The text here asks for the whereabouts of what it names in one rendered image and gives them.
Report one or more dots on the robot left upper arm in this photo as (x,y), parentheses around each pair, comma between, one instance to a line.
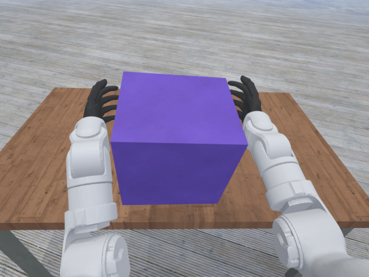
(103,255)

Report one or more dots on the carton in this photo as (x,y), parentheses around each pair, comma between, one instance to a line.
(176,139)

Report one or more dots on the table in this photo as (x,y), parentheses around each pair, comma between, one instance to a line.
(34,193)

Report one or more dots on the robot right upper arm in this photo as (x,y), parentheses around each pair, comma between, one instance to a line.
(310,242)

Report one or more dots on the robot left hand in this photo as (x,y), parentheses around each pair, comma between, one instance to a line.
(94,106)

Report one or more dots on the robot left forearm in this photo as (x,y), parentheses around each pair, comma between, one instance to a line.
(89,178)

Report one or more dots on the robot right hand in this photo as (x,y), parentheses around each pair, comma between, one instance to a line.
(250,97)

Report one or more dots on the robot right forearm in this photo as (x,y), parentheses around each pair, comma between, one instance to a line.
(287,189)

